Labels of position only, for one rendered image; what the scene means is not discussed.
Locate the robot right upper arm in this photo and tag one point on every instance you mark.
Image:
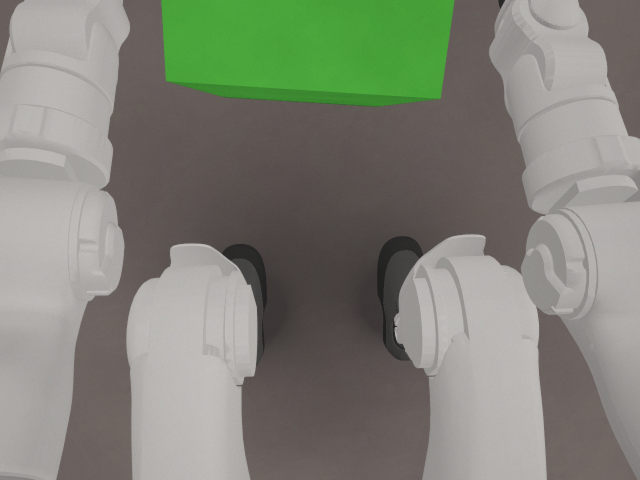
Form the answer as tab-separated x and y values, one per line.
582	263

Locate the robot right forearm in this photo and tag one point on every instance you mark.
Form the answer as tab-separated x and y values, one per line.
566	117

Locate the robot right thigh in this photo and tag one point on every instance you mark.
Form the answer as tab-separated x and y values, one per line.
486	416

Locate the carton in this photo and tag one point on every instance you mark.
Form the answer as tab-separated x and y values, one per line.
347	52

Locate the robot right shin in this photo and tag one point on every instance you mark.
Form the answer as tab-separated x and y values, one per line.
470	245

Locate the robot left forearm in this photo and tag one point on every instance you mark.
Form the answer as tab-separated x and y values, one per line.
57	89

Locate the robot left upper arm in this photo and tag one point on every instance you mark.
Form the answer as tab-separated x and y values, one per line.
60	246

